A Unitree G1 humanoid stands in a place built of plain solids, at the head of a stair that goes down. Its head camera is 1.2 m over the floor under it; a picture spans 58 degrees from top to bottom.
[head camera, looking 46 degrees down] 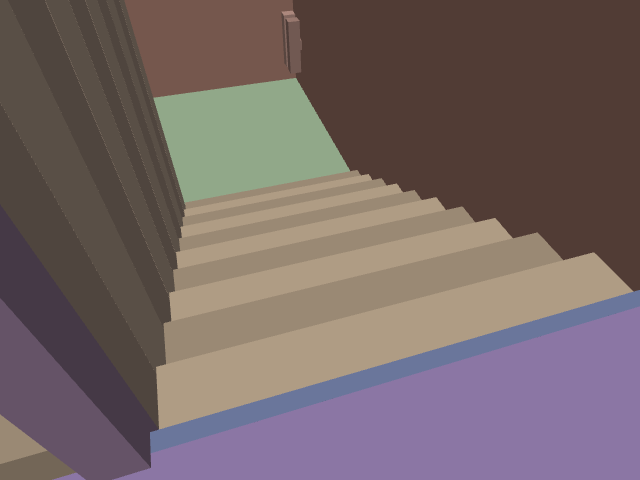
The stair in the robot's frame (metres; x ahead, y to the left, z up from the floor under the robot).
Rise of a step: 0.16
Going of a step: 0.29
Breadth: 1.80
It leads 17 degrees to the left of straight ahead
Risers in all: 11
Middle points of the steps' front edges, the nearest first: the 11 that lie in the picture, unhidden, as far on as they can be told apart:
0.70 -0.39 0.00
0.98 -0.30 -0.16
1.25 -0.22 -0.32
1.53 -0.13 -0.48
1.81 -0.05 -0.64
2.09 0.04 -0.80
2.36 0.12 -0.96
2.64 0.21 -1.11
2.92 0.29 -1.27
3.20 0.38 -1.43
3.47 0.46 -1.59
